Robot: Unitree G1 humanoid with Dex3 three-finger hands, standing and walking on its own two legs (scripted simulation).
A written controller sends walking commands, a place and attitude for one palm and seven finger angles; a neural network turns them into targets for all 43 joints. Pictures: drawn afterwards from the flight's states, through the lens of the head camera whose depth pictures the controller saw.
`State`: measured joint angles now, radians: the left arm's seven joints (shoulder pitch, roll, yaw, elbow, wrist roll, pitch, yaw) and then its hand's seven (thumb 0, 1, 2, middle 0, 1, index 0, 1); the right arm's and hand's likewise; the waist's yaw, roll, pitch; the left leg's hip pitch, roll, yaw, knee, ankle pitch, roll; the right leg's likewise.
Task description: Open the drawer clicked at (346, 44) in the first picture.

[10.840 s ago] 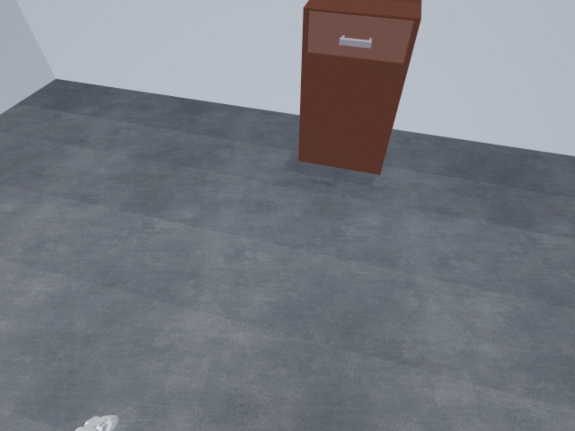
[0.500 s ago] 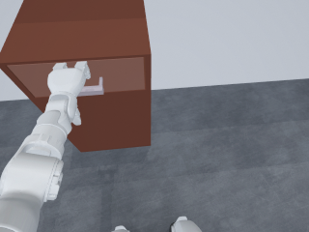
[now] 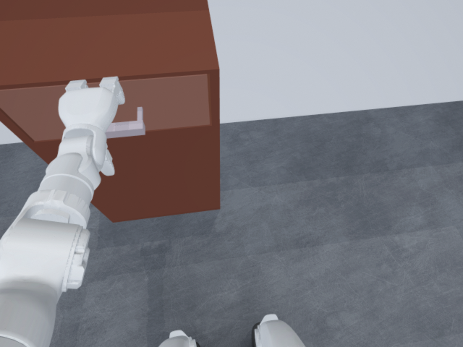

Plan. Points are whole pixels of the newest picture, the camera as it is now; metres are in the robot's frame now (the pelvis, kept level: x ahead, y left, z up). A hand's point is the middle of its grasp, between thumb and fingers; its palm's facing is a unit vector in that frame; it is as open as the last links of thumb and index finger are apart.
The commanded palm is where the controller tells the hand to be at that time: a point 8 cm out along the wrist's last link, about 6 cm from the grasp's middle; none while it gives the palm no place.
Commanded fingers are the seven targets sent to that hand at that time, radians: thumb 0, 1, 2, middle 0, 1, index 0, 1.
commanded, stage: move the hooked fingers above the handle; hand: left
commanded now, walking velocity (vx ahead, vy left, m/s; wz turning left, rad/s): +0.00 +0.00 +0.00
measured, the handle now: (113, 122) +0.57 +0.19 -0.04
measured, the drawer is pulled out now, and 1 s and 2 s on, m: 0.00 0.00 0.00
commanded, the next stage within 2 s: lower the fingers behind the handle in 0.30 s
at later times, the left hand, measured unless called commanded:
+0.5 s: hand (98, 133) +0.51 +0.20 +0.02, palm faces -0.09 -0.02 -1.00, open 13.8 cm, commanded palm +0.50 +0.20 +0.07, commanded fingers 0.00 -0.50 0.30 -0.30 -1.20 -0.30 -1.20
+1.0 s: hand (108, 139) +0.52 +0.19 -0.02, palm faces -0.09 -0.03 -1.00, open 13.8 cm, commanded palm +0.51 +0.19 +0.03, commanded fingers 0.00 -0.50 0.30 -0.30 -1.20 -0.30 -1.20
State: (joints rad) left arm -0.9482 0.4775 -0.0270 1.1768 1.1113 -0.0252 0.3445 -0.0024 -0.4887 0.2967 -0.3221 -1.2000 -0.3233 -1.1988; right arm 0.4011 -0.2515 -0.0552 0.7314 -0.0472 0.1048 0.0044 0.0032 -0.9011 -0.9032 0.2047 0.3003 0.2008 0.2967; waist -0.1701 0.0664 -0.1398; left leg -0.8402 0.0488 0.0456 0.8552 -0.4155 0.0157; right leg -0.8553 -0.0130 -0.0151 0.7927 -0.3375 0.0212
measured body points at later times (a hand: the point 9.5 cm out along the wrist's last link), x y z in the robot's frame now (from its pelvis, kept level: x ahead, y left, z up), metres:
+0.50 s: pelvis +0.00 +0.00 +0.00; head +0.13 -0.01 +0.43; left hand +0.51 +0.20 +0.07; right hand +0.00 -0.28 -0.12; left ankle -0.02 +0.11 -0.69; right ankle +0.01 -0.14 -0.69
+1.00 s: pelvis -0.01 +0.00 -0.02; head +0.14 +0.00 +0.41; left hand +0.52 +0.19 +0.03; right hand -0.04 -0.28 -0.14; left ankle -0.02 +0.11 -0.69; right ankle +0.01 -0.14 -0.69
